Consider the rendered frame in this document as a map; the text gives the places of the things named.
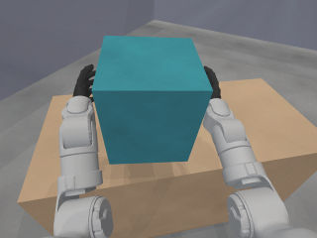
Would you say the carton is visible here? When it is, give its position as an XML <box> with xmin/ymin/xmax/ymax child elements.
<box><xmin>91</xmin><ymin>36</ymin><xmax>213</xmax><ymax>165</ymax></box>

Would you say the pedestal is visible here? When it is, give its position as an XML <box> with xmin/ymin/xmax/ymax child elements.
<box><xmin>17</xmin><ymin>78</ymin><xmax>317</xmax><ymax>238</ymax></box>

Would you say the robot left hand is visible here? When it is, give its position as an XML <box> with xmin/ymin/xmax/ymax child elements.
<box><xmin>72</xmin><ymin>64</ymin><xmax>96</xmax><ymax>102</ymax></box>

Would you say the robot right hand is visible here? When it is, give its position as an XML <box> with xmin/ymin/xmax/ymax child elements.
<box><xmin>204</xmin><ymin>65</ymin><xmax>221</xmax><ymax>99</ymax></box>

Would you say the left robot upper arm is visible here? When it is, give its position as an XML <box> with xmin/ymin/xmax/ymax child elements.
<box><xmin>43</xmin><ymin>195</ymin><xmax>114</xmax><ymax>238</ymax></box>

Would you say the right robot upper arm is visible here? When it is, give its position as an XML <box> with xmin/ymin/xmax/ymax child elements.
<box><xmin>227</xmin><ymin>186</ymin><xmax>317</xmax><ymax>238</ymax></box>

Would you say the right robot forearm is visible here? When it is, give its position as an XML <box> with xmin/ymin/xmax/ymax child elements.
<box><xmin>202</xmin><ymin>98</ymin><xmax>289</xmax><ymax>221</ymax></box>

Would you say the left robot forearm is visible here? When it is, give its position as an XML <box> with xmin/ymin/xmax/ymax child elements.
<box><xmin>53</xmin><ymin>95</ymin><xmax>103</xmax><ymax>236</ymax></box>

